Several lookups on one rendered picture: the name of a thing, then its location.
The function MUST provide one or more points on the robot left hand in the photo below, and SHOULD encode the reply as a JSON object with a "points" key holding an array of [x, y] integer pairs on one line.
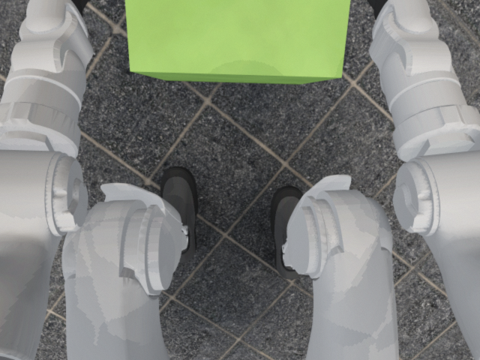
{"points": [[80, 4]]}

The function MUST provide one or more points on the robot left forearm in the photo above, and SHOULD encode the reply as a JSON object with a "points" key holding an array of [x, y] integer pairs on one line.
{"points": [[44, 89]]}

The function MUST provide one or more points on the carton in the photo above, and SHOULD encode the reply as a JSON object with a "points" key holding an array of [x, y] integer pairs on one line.
{"points": [[238, 41]]}

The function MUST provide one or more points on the robot right hand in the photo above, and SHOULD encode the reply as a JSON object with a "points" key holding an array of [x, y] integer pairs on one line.
{"points": [[377, 5]]}

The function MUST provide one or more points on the robot thigh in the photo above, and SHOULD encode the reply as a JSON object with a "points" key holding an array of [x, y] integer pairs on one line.
{"points": [[126, 252], [354, 309]]}

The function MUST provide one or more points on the left robot upper arm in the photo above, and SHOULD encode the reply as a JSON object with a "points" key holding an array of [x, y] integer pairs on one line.
{"points": [[42, 197]]}

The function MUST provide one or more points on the robot left thigh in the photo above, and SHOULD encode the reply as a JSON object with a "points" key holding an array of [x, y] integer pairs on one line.
{"points": [[126, 252]]}

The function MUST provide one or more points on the right robot upper arm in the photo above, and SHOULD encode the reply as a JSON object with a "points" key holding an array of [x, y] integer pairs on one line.
{"points": [[438, 197]]}

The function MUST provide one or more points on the robot right forearm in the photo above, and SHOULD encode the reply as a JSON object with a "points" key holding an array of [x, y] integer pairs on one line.
{"points": [[422, 90]]}

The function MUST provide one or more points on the robot right thigh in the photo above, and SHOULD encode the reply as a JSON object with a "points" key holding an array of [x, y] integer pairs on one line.
{"points": [[354, 309]]}

